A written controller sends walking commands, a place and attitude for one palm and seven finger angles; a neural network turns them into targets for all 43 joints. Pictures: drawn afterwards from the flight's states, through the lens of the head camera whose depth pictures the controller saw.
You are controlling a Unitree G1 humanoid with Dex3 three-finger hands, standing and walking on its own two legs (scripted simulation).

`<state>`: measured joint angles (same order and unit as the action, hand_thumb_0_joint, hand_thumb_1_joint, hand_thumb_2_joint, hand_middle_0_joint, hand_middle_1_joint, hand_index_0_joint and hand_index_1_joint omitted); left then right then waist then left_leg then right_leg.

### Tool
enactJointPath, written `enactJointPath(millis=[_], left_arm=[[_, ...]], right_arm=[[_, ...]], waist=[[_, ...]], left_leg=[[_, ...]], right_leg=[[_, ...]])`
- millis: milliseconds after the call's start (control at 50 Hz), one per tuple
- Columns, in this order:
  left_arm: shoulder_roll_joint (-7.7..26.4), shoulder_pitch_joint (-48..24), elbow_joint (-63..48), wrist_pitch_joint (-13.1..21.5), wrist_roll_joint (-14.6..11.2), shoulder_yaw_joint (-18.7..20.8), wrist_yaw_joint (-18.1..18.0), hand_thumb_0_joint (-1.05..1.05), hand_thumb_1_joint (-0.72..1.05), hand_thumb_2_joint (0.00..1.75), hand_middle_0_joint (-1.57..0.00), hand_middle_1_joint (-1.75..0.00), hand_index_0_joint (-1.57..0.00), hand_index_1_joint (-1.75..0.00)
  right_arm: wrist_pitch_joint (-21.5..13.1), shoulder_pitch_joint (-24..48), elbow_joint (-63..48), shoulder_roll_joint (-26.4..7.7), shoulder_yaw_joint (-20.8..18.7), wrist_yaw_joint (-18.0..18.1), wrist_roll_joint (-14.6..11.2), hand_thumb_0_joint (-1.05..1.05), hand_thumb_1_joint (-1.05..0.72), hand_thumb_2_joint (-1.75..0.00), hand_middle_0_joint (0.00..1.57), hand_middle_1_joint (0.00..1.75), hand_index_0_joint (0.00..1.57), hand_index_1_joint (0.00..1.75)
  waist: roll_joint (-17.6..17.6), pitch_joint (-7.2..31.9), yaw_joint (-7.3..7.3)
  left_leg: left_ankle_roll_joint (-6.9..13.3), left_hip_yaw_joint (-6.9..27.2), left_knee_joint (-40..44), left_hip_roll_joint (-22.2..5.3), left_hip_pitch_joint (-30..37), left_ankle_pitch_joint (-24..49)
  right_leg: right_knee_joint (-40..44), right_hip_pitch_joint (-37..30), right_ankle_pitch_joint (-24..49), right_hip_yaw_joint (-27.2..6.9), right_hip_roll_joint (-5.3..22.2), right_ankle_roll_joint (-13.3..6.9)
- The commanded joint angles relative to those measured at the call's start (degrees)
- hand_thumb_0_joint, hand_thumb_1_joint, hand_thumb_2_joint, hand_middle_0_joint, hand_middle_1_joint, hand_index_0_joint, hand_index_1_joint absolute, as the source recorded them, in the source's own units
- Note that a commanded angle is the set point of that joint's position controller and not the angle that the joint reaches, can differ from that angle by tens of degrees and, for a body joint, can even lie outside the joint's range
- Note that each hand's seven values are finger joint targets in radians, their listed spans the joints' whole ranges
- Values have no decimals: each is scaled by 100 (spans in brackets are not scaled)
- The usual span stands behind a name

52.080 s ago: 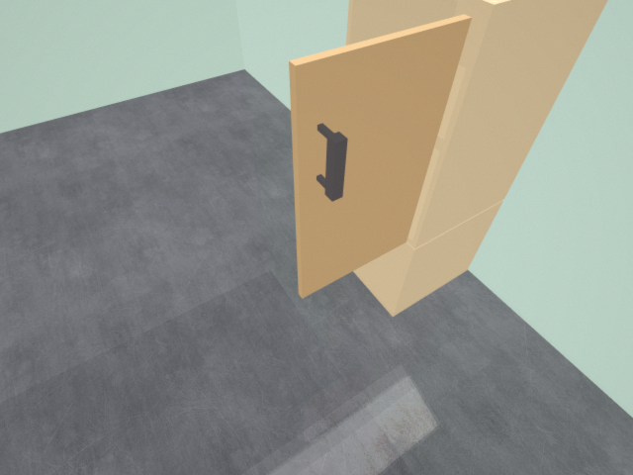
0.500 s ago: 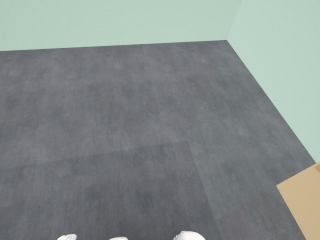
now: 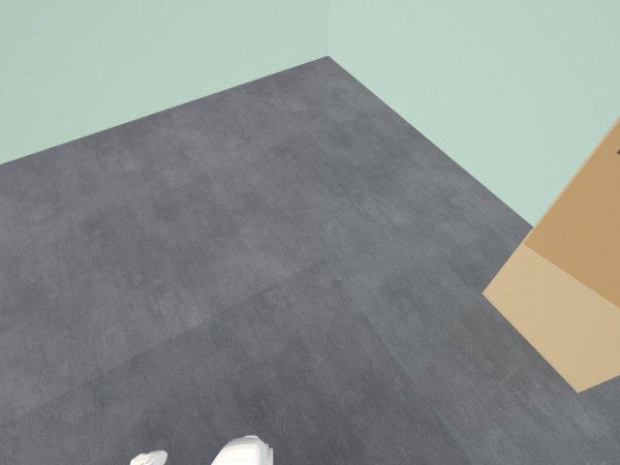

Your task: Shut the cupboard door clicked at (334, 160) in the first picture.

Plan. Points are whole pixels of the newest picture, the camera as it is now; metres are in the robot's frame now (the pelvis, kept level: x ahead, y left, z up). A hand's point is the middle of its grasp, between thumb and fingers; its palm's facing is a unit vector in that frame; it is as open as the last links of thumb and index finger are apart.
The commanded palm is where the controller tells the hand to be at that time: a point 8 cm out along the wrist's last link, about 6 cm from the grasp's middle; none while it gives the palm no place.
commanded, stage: turn to face it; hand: left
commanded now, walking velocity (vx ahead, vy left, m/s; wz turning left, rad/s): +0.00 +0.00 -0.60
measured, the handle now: out of the picture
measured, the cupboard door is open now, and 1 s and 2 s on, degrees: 11 11 11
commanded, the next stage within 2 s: take the last steps up to it in 1.20 s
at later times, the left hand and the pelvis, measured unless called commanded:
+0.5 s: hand (204, 422) +0.19 +0.18 -0.16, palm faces -0.29 -0.92 -0.25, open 7.4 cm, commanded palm none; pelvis +0.02 +0.01 -0.01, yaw -18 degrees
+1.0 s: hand (237, 393) +0.24 +0.14 -0.18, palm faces -0.52 -0.83 -0.21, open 7.4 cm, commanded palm none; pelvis +0.06 +0.01 -0.01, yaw -35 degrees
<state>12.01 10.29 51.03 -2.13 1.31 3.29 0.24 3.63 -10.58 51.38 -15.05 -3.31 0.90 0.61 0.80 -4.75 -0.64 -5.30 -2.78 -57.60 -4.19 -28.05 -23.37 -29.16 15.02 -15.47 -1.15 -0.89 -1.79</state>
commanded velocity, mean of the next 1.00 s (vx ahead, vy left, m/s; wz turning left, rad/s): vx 0.00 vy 0.00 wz -0.55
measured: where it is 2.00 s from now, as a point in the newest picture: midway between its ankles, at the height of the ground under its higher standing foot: outside the picture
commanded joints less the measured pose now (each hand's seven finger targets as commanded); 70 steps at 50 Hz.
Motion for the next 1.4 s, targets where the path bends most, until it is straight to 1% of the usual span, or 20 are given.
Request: enactJointPath(millis=[0, 100, 140, 160, 240, 400, 460, 480, 500, 520, 620, 820, 840, 880, 960, 1100, 1180, 1240, 1280, 1380], left_arm=[[1279, 80, -392, 109, 33, 351, -48, 0, 90, 90, -20, -30, -20, -30], [1155, -215, -436, 42, -33, 359, -48, 0, 90, 90, -20, -30, -20, -30], [618, 114, -611, 5, -108, 237, 35, 0, 90, 90, -20, -30, -20, -30], [811, -60, -631, 8, -29, 250, 55, 0, 90, 90, -20, -30, -20, -30], [681, -167, -495, -77, -29, 290, 175, 0, 90, 90, -20, -30, -20, -30], [505, -468, -596, -65, -26, 204, 233, 0, 90, 90, -20, -30, -20, -30], [668, 47, -433, -1, -19, 245, 208, 0, 90, 90, -20, -30, -20, -30], [1026, 434, -314, 53, 11, 310, 165, 0, 90, 90, -20, -30, -20, -30], [1674, 698, -246, 136, 57, 436, 70, 0, 90, 90, -20, -30, -20, -30], [1869, 1004, -165, 134, -48, 422, 5, 0, 90, 90, -20, -30, -20, -30], [1247, -113, -447, 139, -23, 283, -85, 0, 90, 90, -20, -30, -20, -30], [1313, -261, -401, 59, -16, 343, -57, 0, 90, 90, -20, -30, -20, -30], [1110, -278, -442, 25, -60, 303, -45, 0, 90, 90, -20, -30, -20, -30], [681, 15, -601, -2, -81, 206, 24, 0, 90, 90, -20, -30, -20, -30], [721, -134, -409, -52, -24, 278, 130, 0, 90, 90, -20, -30, -20, -30], [404, -378, -374, -62, -35, 131, 142, 0, 90, 90, -20, -30, -20, -30], [505, 121, -153, 22, -35, 139, 96, 0, 90, 90, -20, -30, -20, -30], [1534, 785, 99, 151, -3, 274, -36, 0, 90, 90, -20, -30, -20, -30], [1268, 501, 144, 190, 4, 257, -125, 0, 90, 90, -20, -30, -20, -30], [936, 23, 49, 216, 11, 194, -71, 0, 90, 90, -20, -30, -20, -30]], right_arm=[[-210, 160, -562, -338, -85, 8, 3, 0, -90, -90, 20, 30, 20, 30], [-348, -490, -387, -401, -64, 96, -37, 0, -90, -90, 20, 30, 20, 30], [-413, -709, -449, -1289, -192, 140, 96, 0, -90, -90, 20, 30, 20, 30], [-396, -777, -462, -1275, -172, 161, 132, 0, -90, -90, 20, 30, 20, 30], [-413, -196, -605, -841, -75, 179, 145, 0, -90, -90, 20, 30, 20, 30], [-338, -503, -342, -1008, -220, 90, 127, 0, -90, -90, 20, 30, 20, 30], [-293, -273, -375, -1060, -262, 49, 83, 0, -90, -90, 20, 30, 20, 30], [-287, -236, -426, -909, -252, 13, 37, 0, -90, -90, 20, 30, 20, 30], [-267, -63, -701, -384, -119, -22, 10, 0, -90, -90, 20, 30, 20, 30], [-196, 236, -834, -509, -58, 22, 6, 0, -90, -90, 20, 30, 20, 30], [-188, 5, -458, -461, -65, 12, 29, 0, -90, -90, 20, 30, 20, 30], [-310, -459, -402, -380, -36, 74, -31, 0, -90, -90, 20, 30, 20, 30], [-367, -649, -330, -539, -53, 96, -10, 0, -90, -90, 20, 30, 20, 30], [-386, -855, -426, -1373, -173, 129, 116, 0, -90, -90, 20, 30, 20, 30], [-415, -216, -556, -879, -48, 163, 163, 0, -90, -90, 20, 30, 20, 30], [-365, -745, -124, -847, -125, 135, 136, 0, -90, -90, 20, 30, 20, 30], [-307, -610, -27, -891, -180, 93, 73, 0, -90, -90, 20, 30, 20, 30], [-238, -91, -331, -263, -30, 34, -2, 0, -90, -90, 20, 30, 20, 30], [-173, -77, -158, -305, -40, 108, 9, 0, -90, -90, 20, 30, 20, 30], [-233, -355, 57, -227, -50, -29, 98, 0, -90, -90, 20, 30, 20, 30]], waist=[[-864, 675, 152], [-708, 956, -175], [1778, 1111, -133], [1295, 981, -250], [930, 627, 27], [1342, 694, -172], [1006, 767, 151], [221, 895, 341], [-1704, 800, 495], [-1413, 822, 683], [-978, 912, 45], [-858, 912, -171], [-427, 924, -244], [1682, 947, -220], [965, 524, 37], [1200, 782, -202], [879, 820, 71], [-1296, 663, 477], [-1625, 529, 269], [-1061, 448, 9]], left_leg=[[34, 104, 803, 121, -7, -27], [149, 156, 3249, 162, 1714, 1172], [1153, 2199, 4038, -2074, 2800, 2585], [1552, 2276, 3950, -2412, 2385, 2865], [1303, 688, 3656, -1603, 2173, 3872], [1176, -104, 3292, -1619, 2266, 3603], [759, -484, 2541, -1474, 1678, 2766], [449, -704, 1724, -1174, 1029, 1942], [86, -999, 395, -244, -587, -1024], [104, -148, -496, -127, -730, -1475], [-1, 194, -647, -176, -460, -76], [97, 40, 2655, 265, 1319, 857], [184, 230, 3415, 19, 2051, 1293], [1307, 2370, 4109, -2289, 2388, 2318], [1393, 1164, 3879, -1643, 1707, 3070], [1325, 341, 3497, -1429, 2261, 3854], [953, 91, 2945, -1266, 1664, 3007], [204, -338, 555, 46, -266, -1288], [217, 282, -420, 3, -746, -1036], [123, -125, 27, -62, -175, -68]], right_leg=[[840, -603, 1932, -1675, 1355, -947], [-7, 73, 1962, -1707, 902, -408], [-2000, 1640, -1730, -279, -318, 244], [-3119, 1623, -2132, -198, -125, 286], [-3843, 1742, -1301, 16, 228, 500], [-1568, 758, -1028, 672, 118, 396], [-31, -416, 238, 798, 45, 236], [557, -1246, 956, 162, 532, 21], [972, -1966, 2528, -1967, 2044, -610], [970, -1453, 3152, -2315, 2502, -1132], [718, -899, 2777, -1177, 1417, -865], [224, -83, 2088, -1726, 1093, -581], [-152, 481, 1500, -1492, 724, -290], [-2483, 1594, -2100, -102, -272, 266], [-3861, 1573, -1346, -113, 209, 434], [-1826, 774, -1174, 470, 106, 389], [195, -585, 315, 605, 23, 233], [1141, -1295, 2763, -1875, 2381, -1001], [1048, -1210, 3183, -1873, 2048, -1168], [1406, -625, 523, -863, 1344, -952]])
